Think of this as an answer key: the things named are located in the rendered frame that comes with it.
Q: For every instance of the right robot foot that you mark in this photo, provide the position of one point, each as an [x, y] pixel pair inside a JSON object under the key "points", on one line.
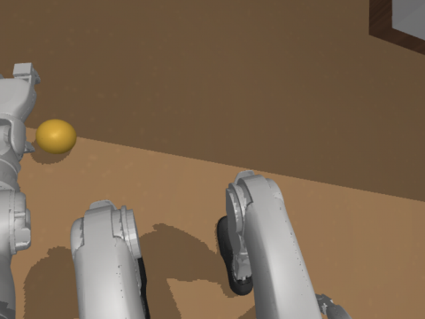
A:
{"points": [[239, 287]]}

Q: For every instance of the left robot hand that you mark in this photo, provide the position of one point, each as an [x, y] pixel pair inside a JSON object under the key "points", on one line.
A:
{"points": [[17, 95]]}

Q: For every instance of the ball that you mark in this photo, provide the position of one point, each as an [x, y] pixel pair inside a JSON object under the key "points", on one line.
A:
{"points": [[56, 136]]}

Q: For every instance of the right robot hand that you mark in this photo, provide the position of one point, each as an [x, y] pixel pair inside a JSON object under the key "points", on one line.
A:
{"points": [[327, 307]]}

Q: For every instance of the left robot foot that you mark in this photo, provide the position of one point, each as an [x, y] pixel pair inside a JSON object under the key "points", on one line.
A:
{"points": [[143, 288]]}

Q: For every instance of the left robot arm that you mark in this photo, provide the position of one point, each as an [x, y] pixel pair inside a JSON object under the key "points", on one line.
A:
{"points": [[15, 218]]}

